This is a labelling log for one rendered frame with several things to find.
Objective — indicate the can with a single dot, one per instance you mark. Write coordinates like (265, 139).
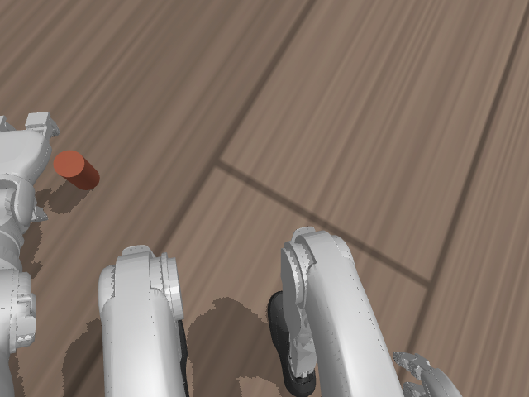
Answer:
(74, 168)

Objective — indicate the right robot hand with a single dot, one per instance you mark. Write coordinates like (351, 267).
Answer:
(435, 382)

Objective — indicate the left robot arm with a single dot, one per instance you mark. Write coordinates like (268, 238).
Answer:
(17, 303)

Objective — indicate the left robot hand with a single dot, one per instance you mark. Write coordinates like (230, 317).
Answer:
(26, 153)

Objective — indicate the right robot foot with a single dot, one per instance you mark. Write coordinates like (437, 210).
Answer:
(299, 387)

